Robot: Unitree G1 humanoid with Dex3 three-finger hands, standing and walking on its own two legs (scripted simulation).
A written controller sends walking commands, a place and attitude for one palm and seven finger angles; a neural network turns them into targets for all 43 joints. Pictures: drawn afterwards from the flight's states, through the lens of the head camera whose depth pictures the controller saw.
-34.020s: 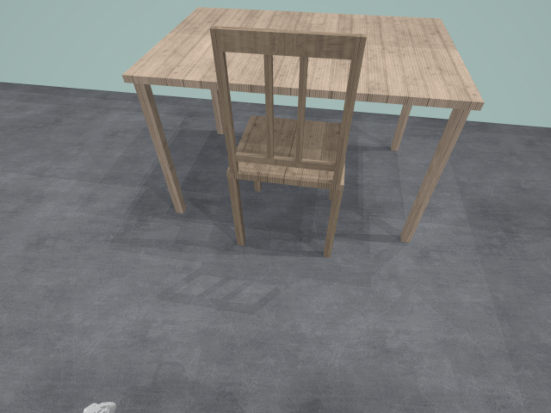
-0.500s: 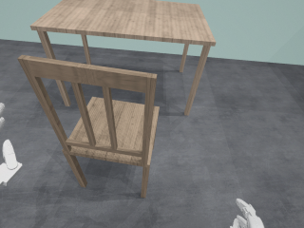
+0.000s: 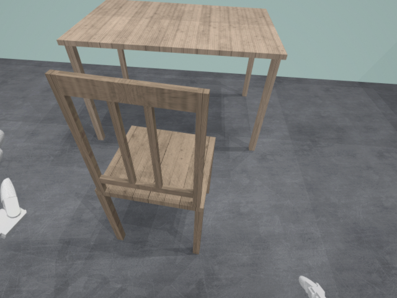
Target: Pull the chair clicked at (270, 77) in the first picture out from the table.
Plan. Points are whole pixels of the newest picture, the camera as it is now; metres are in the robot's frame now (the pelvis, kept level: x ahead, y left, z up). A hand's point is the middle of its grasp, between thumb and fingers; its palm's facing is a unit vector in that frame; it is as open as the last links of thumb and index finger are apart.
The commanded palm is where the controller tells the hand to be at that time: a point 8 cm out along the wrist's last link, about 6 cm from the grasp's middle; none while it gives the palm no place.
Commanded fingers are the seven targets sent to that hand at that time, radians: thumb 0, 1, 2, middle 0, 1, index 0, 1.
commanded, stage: let the arm hang, fingers relaxed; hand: left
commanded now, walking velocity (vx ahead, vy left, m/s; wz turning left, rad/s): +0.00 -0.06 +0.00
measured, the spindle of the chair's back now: (124, 147) +0.55 +0.25 -0.06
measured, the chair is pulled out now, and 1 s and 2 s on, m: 0.60 0.60 0.60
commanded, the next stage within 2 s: look to check the result in 1.16 s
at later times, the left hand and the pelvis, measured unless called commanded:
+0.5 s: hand out of the picture +0.07 +0.17 -0.16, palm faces +0.03 -0.98 -0.18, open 7.0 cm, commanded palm none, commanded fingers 0.00 0.90 0.90 -0.20 -0.30 -0.20 -0.30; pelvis +0.00 -0.01 +0.01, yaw +0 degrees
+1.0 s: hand out of the picture -0.02 +0.13 -0.17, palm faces +0.02 -0.99 -0.15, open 7.4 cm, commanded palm none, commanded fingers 0.00 0.90 0.90 -0.20 -0.30 -0.20 -0.30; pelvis +0.01 -0.02 +0.01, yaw -1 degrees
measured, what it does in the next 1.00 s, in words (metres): stands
